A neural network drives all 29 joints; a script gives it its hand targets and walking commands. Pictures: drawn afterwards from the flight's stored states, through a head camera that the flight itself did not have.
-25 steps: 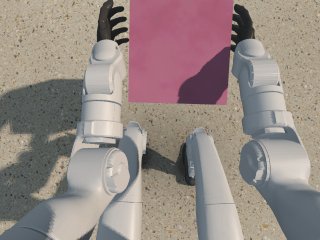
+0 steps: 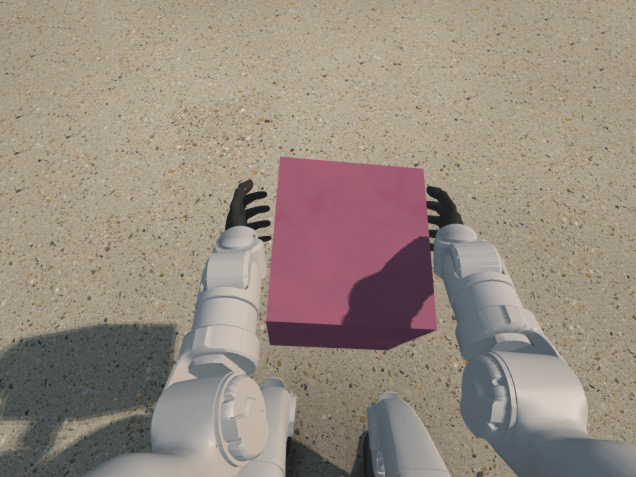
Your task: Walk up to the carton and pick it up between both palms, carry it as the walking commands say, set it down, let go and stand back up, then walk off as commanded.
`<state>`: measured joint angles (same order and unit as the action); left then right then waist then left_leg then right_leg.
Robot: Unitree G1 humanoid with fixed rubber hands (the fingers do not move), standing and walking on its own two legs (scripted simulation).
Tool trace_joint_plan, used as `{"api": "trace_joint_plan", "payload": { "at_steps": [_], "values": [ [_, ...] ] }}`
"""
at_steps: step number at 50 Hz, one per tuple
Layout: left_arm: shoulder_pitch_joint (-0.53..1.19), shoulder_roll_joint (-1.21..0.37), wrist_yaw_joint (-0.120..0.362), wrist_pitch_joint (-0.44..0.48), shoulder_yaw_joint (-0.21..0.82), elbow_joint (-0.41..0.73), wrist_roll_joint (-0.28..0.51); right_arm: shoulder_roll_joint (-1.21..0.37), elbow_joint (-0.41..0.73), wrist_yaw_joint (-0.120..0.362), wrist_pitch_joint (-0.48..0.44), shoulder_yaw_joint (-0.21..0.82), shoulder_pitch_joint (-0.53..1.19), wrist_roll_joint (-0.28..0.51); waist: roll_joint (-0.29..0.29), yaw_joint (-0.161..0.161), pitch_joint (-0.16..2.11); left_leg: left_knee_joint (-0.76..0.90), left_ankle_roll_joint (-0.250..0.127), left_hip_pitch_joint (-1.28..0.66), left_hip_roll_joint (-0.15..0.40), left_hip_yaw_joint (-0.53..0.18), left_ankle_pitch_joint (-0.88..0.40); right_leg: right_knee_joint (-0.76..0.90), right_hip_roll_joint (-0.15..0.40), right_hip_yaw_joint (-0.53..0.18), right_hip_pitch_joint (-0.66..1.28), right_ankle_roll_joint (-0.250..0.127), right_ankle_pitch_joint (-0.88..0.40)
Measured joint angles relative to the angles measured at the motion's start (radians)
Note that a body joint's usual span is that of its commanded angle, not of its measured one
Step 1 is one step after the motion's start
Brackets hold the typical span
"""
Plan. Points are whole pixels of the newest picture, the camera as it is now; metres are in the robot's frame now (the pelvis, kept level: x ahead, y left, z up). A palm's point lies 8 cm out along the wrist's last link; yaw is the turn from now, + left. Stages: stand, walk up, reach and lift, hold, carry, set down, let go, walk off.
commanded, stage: reach and lift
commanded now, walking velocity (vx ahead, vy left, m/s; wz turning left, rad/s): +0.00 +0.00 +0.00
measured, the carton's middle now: (339, 264) +0.40 +0.00 -0.08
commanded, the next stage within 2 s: none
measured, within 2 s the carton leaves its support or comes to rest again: neither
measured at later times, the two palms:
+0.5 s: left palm (230, 207) +0.39 +0.13 +0.09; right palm (473, 221) +0.39 -0.14 +0.07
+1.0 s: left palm (205, 191) +0.37 +0.14 +0.15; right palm (491, 197) +0.38 -0.14 +0.14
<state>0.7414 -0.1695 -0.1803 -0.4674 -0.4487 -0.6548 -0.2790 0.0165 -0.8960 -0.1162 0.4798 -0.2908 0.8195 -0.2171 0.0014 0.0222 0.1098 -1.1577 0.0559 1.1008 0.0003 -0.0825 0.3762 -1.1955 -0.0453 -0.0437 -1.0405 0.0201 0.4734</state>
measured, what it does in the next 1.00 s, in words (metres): rises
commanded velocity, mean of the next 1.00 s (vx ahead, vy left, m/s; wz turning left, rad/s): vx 0.00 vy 0.00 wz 0.00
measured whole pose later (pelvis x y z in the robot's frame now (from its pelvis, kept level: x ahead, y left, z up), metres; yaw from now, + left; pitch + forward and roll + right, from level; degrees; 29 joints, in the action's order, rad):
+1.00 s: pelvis +0.06 +0.00 +0.09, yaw +1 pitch -3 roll +0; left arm 0.44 -0.21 -0.15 -0.61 -0.34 -0.56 -0.30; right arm -0.11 -0.67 -0.12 0.64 -0.31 0.46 -0.23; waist -0.02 0.02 0.14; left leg -0.61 0.05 0.29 0.00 -0.08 0.27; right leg -0.63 -0.01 -0.04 -0.23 0.01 0.36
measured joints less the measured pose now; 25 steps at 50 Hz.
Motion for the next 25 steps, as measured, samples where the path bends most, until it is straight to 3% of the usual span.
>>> {"api": "trace_joint_plan", "payload": {
  "at_steps": [6, 17, 25],
  "values": [
    [-0.077, -0.027, 0.02, 0.034, -0.024, -0.002, -0.022, -0.036, 0.022, 0.004, -0.023, -0.017, -0.093, -0.027, 0.0, 0.0, 0.016, 0.095, -0.001, -0.117, 0.0, 0.0, -0.008, 0.095, 0.006, 0.0, 0.117, -0.006, -0.009],
    [-0.193, -0.038, 0.04, 0.055, 0.061, 0.049, -0.02, -0.087, 0.186, 0.001, -0.027, -0.017, -0.28, 0.002, -0.005, 0.0, 0.027, 0.25, -0.001, -0.305, 0.0, 0.0, -0.034, 0.249, 0.015, 0.0, 0.304, -0.01, -0.035],
    [-0.241, -0.05, 0.045, 0.045, 0.061, 0.054, -0.02, -0.102, 0.206, 0.001, -0.009, -0.017, -0.333, 0.002, -0.014, 0.0, 0.029, 0.364, -0.005, -0.465, 0.0, 0.0, -0.06, 0.365, 0.022, 0.0, 0.465, -0.012, -0.063]
  ]
}}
